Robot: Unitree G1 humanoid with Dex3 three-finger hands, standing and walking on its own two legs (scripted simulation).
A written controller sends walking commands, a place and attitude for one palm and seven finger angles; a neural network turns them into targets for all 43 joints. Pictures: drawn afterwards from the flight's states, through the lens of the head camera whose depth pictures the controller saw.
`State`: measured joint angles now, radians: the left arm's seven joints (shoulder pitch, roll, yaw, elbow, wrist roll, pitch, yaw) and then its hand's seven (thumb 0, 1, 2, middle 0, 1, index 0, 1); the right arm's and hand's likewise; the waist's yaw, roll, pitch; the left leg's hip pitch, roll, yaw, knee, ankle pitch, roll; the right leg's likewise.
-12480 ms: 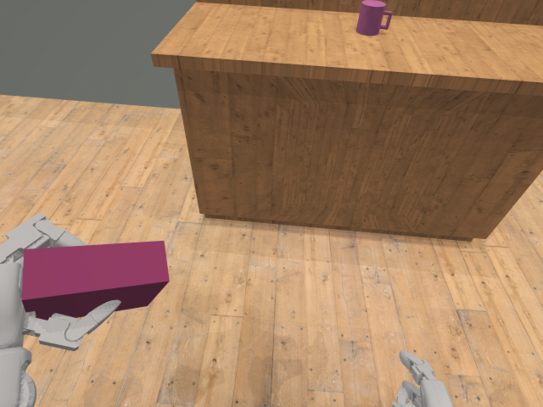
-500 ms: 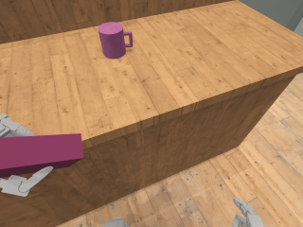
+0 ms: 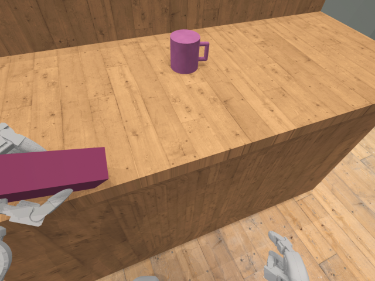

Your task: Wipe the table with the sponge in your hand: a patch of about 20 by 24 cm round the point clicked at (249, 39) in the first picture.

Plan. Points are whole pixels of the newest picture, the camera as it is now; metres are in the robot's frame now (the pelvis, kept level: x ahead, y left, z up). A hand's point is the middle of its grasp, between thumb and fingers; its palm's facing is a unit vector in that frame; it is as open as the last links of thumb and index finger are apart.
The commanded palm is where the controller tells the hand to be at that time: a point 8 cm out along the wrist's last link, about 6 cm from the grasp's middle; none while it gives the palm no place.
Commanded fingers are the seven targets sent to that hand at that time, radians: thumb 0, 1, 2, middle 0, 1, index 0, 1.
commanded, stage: shuffle to correct the standing spot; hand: left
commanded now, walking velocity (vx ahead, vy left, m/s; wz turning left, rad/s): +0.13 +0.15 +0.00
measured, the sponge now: (70, 173) +0.24 +0.21 +0.17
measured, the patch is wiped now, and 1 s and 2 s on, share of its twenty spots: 0.00 0.00 0.00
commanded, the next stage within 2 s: come to a stop and stand still in 0.50 s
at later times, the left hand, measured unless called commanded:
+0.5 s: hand out of the picture +0.23 +0.33 +0.19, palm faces +0.42 -0.82 -0.39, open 9.3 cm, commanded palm +0.17 +0.36 +0.20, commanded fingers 0.00 0.10 1.30 -1.20 -1.60 -1.20 -1.60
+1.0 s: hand out of the picture +0.28 +0.35 +0.19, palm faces +0.40 -0.84 -0.38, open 9.3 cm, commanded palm +0.22 +0.38 +0.20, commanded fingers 0.00 0.10 1.30 -1.20 -1.60 -1.20 -1.60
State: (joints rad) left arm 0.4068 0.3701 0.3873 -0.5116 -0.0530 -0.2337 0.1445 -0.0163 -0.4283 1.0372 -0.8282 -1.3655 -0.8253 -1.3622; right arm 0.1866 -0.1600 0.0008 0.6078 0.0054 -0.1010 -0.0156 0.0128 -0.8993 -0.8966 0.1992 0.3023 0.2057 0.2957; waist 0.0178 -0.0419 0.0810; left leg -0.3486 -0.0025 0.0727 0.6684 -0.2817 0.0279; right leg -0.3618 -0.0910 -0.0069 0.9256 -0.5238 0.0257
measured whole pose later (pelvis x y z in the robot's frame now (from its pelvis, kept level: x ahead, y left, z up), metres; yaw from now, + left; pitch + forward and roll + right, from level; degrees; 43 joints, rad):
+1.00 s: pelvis +0.06 +0.10 +0.02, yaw -1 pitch +0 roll +1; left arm 0.43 0.39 0.39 -0.54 -0.05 -0.20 0.15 -0.02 -0.43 1.04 -0.83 -1.37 -0.82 -1.37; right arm 0.16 -0.16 0.02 0.57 -0.01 -0.11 -0.04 0.01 -0.90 -0.90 0.20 0.30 0.20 0.30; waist 0.01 -0.06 0.06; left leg -0.28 0.02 0.09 0.52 -0.24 0.01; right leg -0.21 -0.01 -0.03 0.55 -0.34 -0.01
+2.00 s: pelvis +0.04 +0.16 +0.02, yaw -2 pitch -1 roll -2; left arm 0.38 0.34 0.36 -0.48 -0.03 -0.22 0.12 -0.02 -0.42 1.04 -0.81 -1.39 -0.81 -1.39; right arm 0.20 -0.16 0.04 0.59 0.00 -0.14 -0.01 0.01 -0.90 -0.90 0.20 0.30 0.21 0.30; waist 0.03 -0.04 0.08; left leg -0.27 -0.01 0.11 0.50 -0.21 0.09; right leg -0.16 -0.03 0.00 0.41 -0.23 0.04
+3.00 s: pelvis +0.05 +0.12 +0.02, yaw -1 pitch -1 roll -2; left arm 0.41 0.35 0.39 -0.53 -0.05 -0.18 0.14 -0.01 -0.42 1.04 -0.81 -1.39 -0.81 -1.39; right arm 0.18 -0.17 0.01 0.55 0.02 -0.09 -0.01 0.01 -0.90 -0.90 0.20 0.30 0.21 0.30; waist 0.03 -0.01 0.11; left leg -0.26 0.04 0.06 0.48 -0.21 0.02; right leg -0.14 0.02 -0.04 0.39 -0.24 0.00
